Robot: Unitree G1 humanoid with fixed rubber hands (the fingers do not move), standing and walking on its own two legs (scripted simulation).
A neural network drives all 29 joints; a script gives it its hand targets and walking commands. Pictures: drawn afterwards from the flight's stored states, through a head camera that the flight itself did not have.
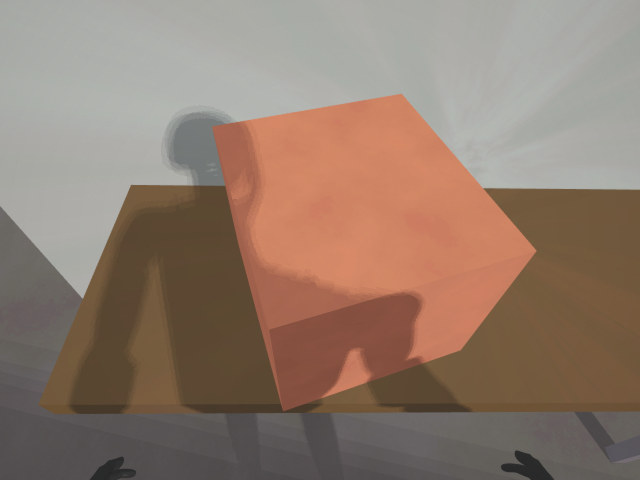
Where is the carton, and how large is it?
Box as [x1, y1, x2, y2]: [212, 94, 535, 410]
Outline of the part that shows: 401,94 212,126 236,235 283,410 459,350 535,251 535,249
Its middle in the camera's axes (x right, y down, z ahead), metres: +0.04 +0.01 +0.54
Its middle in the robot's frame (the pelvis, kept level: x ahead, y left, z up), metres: +0.40 -0.03 +0.04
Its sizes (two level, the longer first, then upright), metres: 0.302 0.275 0.246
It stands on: a table, 0.68 m high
